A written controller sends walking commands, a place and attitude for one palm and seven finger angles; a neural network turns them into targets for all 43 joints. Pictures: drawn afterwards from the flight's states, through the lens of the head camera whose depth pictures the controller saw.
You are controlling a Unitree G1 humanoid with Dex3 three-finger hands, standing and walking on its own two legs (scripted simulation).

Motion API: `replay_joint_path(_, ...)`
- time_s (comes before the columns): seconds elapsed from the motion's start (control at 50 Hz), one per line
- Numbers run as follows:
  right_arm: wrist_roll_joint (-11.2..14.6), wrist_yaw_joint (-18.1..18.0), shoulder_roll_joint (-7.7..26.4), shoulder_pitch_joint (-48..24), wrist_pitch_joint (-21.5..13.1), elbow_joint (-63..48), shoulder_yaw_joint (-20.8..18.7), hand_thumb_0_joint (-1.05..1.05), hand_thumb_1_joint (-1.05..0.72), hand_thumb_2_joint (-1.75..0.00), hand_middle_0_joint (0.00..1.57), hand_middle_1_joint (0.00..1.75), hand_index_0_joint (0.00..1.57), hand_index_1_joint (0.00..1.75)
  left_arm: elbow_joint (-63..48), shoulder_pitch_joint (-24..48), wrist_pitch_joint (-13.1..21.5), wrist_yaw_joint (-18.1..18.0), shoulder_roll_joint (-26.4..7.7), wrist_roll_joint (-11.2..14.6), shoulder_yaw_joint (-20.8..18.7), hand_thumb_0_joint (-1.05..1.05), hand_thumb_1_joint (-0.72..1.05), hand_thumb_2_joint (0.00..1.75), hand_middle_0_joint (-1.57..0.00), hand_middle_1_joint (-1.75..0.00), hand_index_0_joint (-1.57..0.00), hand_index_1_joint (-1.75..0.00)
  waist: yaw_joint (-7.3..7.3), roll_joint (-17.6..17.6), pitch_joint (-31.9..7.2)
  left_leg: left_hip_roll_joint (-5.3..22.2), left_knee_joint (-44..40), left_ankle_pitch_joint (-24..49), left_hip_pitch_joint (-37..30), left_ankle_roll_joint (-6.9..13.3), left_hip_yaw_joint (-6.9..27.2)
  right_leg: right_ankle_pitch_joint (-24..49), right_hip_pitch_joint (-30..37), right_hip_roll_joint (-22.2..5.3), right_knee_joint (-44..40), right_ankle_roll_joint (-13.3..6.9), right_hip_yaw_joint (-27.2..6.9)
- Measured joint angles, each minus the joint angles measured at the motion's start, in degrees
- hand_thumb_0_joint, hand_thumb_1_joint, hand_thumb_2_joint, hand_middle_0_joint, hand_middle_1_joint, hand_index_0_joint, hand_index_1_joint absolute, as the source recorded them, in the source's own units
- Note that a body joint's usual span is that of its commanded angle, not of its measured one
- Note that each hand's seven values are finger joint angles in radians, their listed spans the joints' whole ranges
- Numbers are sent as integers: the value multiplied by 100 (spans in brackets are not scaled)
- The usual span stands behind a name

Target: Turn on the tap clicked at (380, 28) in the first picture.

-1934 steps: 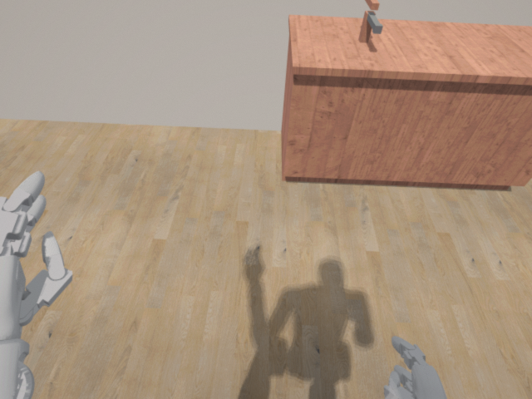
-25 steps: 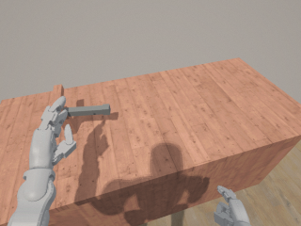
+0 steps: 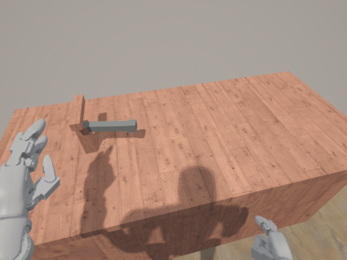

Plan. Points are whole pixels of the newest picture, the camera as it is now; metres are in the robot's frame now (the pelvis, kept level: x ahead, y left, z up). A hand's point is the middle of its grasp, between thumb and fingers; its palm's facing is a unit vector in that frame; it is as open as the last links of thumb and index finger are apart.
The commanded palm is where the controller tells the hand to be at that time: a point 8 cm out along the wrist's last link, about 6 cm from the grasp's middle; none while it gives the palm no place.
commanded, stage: draw the hand back beside the body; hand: left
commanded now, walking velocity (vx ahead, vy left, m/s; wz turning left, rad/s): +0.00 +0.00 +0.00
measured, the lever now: (132, 125) +0.47 +0.20 +0.03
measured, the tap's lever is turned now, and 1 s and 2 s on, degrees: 78 78 78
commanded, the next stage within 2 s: step back with the hand held close in 0.16 s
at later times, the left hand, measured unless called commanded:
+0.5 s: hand (55, 178) +0.20 +0.24 +0.16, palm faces +0.35 -0.85 -0.38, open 7.4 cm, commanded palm +0.14 +0.28 +0.17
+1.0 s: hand (9, 224) +0.12 +0.27 +0.15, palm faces +0.42 -0.81 -0.41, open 7.4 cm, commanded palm +0.07 +0.31 +0.17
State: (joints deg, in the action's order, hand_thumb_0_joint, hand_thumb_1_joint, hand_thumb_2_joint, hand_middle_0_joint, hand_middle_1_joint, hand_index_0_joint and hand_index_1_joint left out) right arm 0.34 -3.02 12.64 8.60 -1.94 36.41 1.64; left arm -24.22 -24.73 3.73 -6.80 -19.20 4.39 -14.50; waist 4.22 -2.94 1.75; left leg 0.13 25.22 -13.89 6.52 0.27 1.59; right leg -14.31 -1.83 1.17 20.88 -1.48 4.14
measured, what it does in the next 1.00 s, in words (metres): shifts its weight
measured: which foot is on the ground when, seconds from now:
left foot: down 0.00-1.00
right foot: down 0.00-1.00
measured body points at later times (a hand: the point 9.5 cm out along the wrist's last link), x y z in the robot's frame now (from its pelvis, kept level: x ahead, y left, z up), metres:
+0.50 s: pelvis -0.02 +0.00 +0.00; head -0.01 -0.01 +0.45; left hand +0.17 +0.28 +0.18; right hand +0.18 -0.23 -0.08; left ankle +0.00 +0.12 -0.74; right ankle -0.03 -0.10 -0.74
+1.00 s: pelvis -0.08 +0.02 -0.02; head -0.06 +0.03 +0.43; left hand +0.09 +0.31 +0.18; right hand +0.10 -0.19 -0.10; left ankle +0.00 +0.12 -0.74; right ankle -0.03 -0.10 -0.74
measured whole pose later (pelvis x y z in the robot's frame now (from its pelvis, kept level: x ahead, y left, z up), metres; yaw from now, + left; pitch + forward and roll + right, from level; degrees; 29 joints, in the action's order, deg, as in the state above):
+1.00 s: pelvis -0.08 +0.02 -0.02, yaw +2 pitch +1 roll -2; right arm 0.6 -4.1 11.6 11.6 -2.9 33.4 1.5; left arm -30.9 -28.3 9.9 -7.9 -21.2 2.5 -19.7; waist 1.6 -1.7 1.4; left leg -1.8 38.0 -17.5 26.5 1.3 2.5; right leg -12.1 -20.4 2.1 31.5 -0.5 0.6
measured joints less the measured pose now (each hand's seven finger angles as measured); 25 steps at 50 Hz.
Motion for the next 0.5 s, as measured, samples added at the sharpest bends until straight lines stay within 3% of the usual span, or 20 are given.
replay_joint_path(0.14,-8,-30,-11,-22,-65,51,15,1,-90,-90,20,30,20,30,91,110,-13,-31,73,-10,72,1,89,90,-20,-30,-21,-30,-17,11,39,5,27,9,27,-12,24,-7,-28,5,43,-16,24)
replay_joint_path(0.34,18,-73,-2,29,-32,-79,9,1,-90,-90,20,30,20,30,-1,154,55,42,-86,33,-58,2,89,90,-21,-30,-21,-30,-41,-35,23,72,133,-25,162,-34,19,20,-124,72,43,-33,13)
replay_joint_path(0.42,37,-97,19,-52,113,-249,4,1,-90,-90,20,30,20,30,-61,285,309,54,-228,32,-430,1,89,90,-21,-30,-21,-30,-135,-22,-31,87,301,-5,561,-25,11,55,-527,81,205,-13,7)
replay_joint_path(0.5,69,-99,74,-57,253,-449,-43,1,-90,-90,20,30,20,30,-170,-32,305,94,-137,29,-351,1,89,90,-20,-30,-21,-30,-259,-17,-131,47,384,51,864,18,-58,71,-897,29,396,36,-53)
